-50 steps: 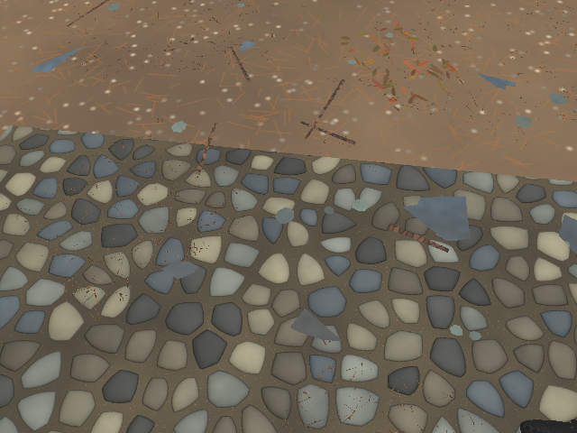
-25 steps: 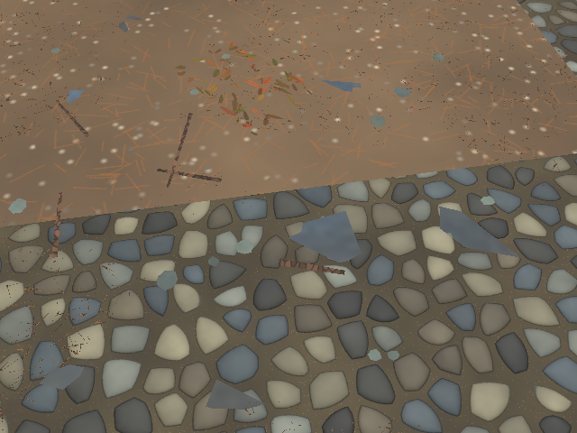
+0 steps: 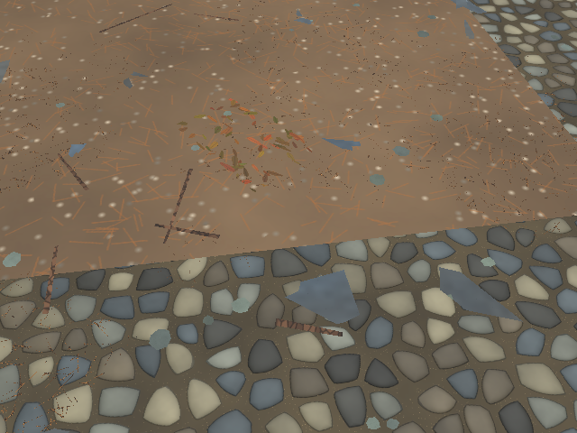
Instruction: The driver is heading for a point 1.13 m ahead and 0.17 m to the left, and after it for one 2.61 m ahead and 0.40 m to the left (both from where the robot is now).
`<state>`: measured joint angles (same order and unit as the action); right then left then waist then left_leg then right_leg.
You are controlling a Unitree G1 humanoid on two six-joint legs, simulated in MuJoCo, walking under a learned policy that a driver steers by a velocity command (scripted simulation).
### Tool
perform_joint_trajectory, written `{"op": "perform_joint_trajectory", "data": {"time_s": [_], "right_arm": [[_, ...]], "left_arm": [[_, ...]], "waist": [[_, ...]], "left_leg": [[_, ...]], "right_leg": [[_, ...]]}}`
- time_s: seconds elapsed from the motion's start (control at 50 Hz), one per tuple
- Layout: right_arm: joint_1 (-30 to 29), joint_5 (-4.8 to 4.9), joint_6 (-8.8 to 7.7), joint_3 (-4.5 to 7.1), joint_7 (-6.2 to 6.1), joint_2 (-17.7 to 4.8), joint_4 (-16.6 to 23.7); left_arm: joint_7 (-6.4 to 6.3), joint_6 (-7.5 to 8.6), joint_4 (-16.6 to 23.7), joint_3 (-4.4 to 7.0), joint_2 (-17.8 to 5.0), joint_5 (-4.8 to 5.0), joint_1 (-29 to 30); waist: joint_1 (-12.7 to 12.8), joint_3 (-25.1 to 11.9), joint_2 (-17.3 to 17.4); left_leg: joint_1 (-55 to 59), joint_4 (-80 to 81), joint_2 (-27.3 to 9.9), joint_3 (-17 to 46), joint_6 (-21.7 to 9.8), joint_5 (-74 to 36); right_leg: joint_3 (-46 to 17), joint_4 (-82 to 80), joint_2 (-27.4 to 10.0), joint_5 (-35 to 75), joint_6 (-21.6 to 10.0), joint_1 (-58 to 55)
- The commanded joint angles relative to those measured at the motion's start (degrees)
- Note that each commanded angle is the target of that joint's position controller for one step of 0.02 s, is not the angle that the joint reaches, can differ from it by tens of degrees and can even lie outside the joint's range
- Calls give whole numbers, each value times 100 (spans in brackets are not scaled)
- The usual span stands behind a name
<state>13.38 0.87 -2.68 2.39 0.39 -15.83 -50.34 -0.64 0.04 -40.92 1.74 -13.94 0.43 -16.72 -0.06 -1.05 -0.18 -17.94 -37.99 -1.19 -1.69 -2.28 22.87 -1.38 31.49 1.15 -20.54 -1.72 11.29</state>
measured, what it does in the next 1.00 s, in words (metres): walks ahead: right foot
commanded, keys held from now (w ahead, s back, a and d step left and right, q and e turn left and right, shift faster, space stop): w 0.60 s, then w+q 0.40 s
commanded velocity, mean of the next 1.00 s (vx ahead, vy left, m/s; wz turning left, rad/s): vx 0.44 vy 0.00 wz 0.12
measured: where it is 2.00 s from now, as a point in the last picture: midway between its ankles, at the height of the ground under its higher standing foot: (239, 258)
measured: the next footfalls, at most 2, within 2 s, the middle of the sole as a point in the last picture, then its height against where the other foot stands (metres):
right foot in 0.52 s outside the picture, level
left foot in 1.08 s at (240, 369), level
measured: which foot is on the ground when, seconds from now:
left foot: down 0.00-0.54, up 0.56-1.00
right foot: down 0.00-0.06, up 0.08-0.50, down 0.52-1.00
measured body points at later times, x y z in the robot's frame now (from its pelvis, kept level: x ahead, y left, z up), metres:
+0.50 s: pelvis +0.22 +0.00 -0.01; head +0.25 +0.00 +0.44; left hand +0.48 +0.20 -0.07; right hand +0.15 -0.28 -0.14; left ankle +0.02 +0.12 -0.73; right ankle +0.38 -0.12 -0.72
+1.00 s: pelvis +0.50 -0.01 +0.00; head +0.52 +0.01 +0.45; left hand +0.49 +0.27 -0.13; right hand +0.71 -0.22 -0.10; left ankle +0.66 +0.16 -0.70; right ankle +0.38 -0.12 -0.73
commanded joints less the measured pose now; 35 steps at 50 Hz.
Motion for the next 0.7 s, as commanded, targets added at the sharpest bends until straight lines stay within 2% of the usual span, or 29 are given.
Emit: {"op": "perform_joint_trajectory", "data": {"time_s": [0.02,0.04,0.06,0.08,0.1,0.12,0.14,0.16,0.18,0.2,0.26,0.32,0.38,0.44,0.48,0.5,0.52,0.54,0.56,0.58,0.6,0.62,0.64,0.66,0.7], "right_arm": [[-121,96,-313,104,125,-430,310],[346,52,-326,150,143,-491,54],[861,4,-323,231,128,-739,-123],[1377,2,-319,387,120,-1350,-244],[1561,-59,-336,363,129,-1300,-171],[1286,-68,-360,268,93,-1004,-74],[1065,-60,-361,228,66,-847,24],[899,-53,-349,203,58,-806,70],[787,-71,-327,140,53,-658,96],[784,-90,-289,93,56,-548,92],[870,-74,-223,97,10,-660,63],[937,-66,-180,114,-69,-818,41],[1196,-13,-167,138,-86,-907,-59],[1222,46,-132,182,-85,-943,-136],[1138,37,-98,241,-99,-1072,-121],[1056,24,-60,260,-107,-1116,-106],[1018,-14,-31,230,-123,-1036,-66],[1084,-169,-44,114,-135,-724,107],[1929,-83,-164,-98,-61,47,114],[1335,81,-287,74,-3,-693,113],[682,195,-353,148,20,-912,353],[428,160,-376,125,-14,-812,397],[391,77,-344,148,-33,-741,383],[608,76,-263,157,-34,-661,321],[773,94,-96,140,-64,-459,252]], "left_arm": [[-19,138,345,288,-936,94,328],[-8,138,395,274,-868,93,536],[-2,162,512,207,-612,50,770],[-16,253,759,149,-337,20,848],[-54,351,799,225,-663,85,850],[-25,434,704,285,-816,181,643],[15,481,604,275,-763,186,546],[40,509,587,281,-733,138,614],[65,510,576,307,-741,76,703],[112,496,576,306,-676,57,701],[183,446,663,241,-450,40,945],[230,479,859,139,-257,66,1540],[298,512,989,136,-324,108,1966],[359,549,1076,174,-469,119,2106],[353,555,993,269,-682,84,1729],[316,539,825,366,-848,71,1109],[248,504,540,483,-1057,70,152],[153,447,328,580,-1468,4,-889],[231,476,224,561,-1686,-34,-899],[222,482,247,429,-1096,6,-745],[207,493,242,362,-952,30,-290],[209,509,252,333,-883,1,91],[231,545,244,308,-748,-60,343],[234,598,208,287,-644,-115,480],[244,707,55,293,-579,-81,516]], "waist": [[-199,503,-802],[-425,299,-641],[-614,191,-165],[-628,106,1361],[-801,125,1566],[-582,307,949],[-462,317,669],[-401,416,500],[-346,454,453],[-298,433,529],[-317,439,474],[-464,582,486],[-574,754,534],[-430,809,550],[-117,430,674],[263,-5,711],[719,-612,643],[993,-1504,-210],[395,-2385,-1781],[646,-1806,-1098],[555,-827,-773],[354,-394,-183],[159,-144,-115],[-42,-151,-317],[-161,-42,-383]], "left_leg": [[-239,698,-76,17,-370,-240],[799,976,35,-1,-348,-850],[1461,1336,-390,676,-454,-629],[2323,2096,-1364,2525,-1001,31],[2699,2606,-2096,3955,-1561,78],[2744,2495,-2061,3648,-1503,-6],[2739,2469,-1829,3134,-1309,-55],[2635,2563,-1711,2749,-1175,-331],[2451,2646,-1561,2334,-1031,-897],[2255,2735,-1379,1950,-939,-1369],[1973,2890,-1107,1177,-905,-2519],[1537,3044,-910,689,-812,-2667],[1502,3145,-1055,633,-830,-2455],[2004,2897,-1321,621,-732,-2969],[2305,2260,-1349,518,-613,-4641],[2279,1489,-1233,366,-524,-5633],[1734,340,-989,206,-360,-5771],[323,-1597,-607,49,-193,-3614],[-1517,-3389,483,579,52,917],[-2160,-3911,185,1067,-31,902],[-2461,-3862,-93,828,-95,349],[-2237,-3602,-378,716,-85,-192],[-1985,-3315,-555,708,-51,-513],[-1613,-3182,-710,786,-30,-724],[-1420,-2962,-762,796,59,-814]], "right_leg": [[-1886,-1570,-1444,-842,-938,215],[-1436,-1255,-1127,-410,-730,720],[-799,-373,-673,-97,-407,1266],[241,1429,176,-202,69,2419],[-132,2728,206,-1299,164,3371],[-431,3387,-100,-1071,68,3767],[-396,3520,-295,-536,-25,3927],[-329,3413,-465,-61,-75,4049],[-296,3228,-614,312,-82,3910],[-191,3044,-660,560,-45,3664],[121,2283,-630,1118,151,3405],[303,1001,-498,1945,227,2856],[360,313,-370,2355,187,2494],[249,-50,-341,2152,-60,2460],[379,-104,-122,1803,-274,1794],[524,-158,55,1754,-434,942],[500,-113,36,1846,-608,-467],[-932,111,-1192,1721,-954,-2341],[-3925,-917,-2380,-41,-1836,-3717],[-4111,-1492,-2186,-826,-1556,-3238],[-3189,-1612,-2019,-521,-1325,-2356],[-2485,-1748,-1854,261,-1221,-1479],[-1928,-1899,-1645,871,-1163,-845],[-1537,-2079,-1513,1114,-1116,-473],[-1015,-2380,-1440,1346,-1155,-63]]}}
Velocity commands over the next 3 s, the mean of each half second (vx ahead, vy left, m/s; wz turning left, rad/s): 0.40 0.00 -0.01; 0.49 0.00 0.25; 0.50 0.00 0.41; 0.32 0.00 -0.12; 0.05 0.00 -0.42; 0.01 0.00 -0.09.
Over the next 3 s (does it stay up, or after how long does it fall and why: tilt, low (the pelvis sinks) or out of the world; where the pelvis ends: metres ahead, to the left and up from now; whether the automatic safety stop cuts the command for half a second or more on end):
stays up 1.06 0.13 0.01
